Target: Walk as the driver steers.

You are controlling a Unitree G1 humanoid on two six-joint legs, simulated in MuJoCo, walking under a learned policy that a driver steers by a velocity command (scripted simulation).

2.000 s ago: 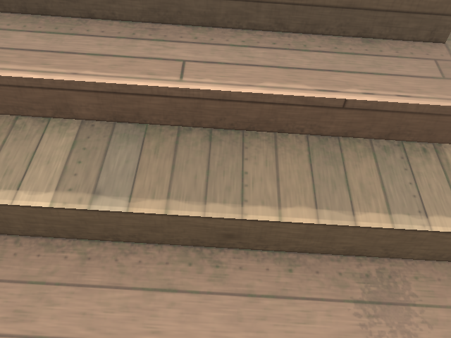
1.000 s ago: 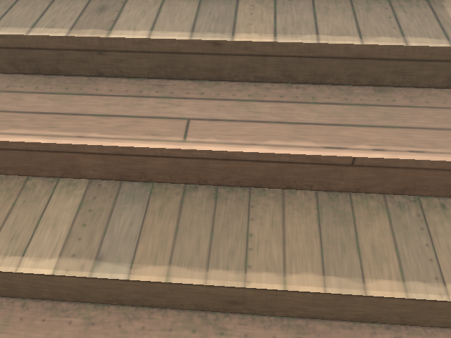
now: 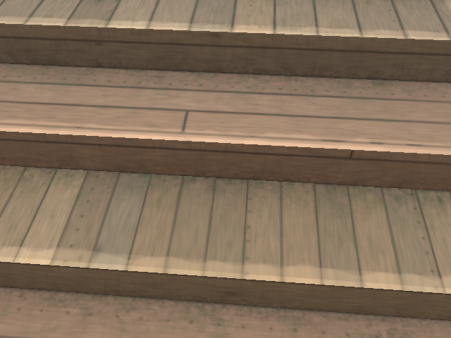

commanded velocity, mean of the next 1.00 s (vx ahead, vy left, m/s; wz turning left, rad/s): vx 0.40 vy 0.00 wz -0.24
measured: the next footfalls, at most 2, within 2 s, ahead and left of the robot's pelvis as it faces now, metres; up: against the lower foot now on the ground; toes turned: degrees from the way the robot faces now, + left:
right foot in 0.68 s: +0.38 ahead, -0.06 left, +0.15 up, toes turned -14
left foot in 1.20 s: +0.73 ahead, +0.02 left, +0.29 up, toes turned -13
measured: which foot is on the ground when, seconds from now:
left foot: down 0.00-0.70, up 0.72-1.00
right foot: down 0.00-0.26, up 0.28-0.66, down 0.68-1.00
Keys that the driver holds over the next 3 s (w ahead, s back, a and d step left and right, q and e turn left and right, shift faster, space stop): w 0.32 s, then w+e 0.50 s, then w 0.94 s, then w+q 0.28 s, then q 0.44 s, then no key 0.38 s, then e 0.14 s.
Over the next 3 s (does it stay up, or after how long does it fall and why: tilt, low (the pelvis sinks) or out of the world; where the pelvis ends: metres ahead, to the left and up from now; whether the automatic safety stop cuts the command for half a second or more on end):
stays up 1.29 -0.22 0.57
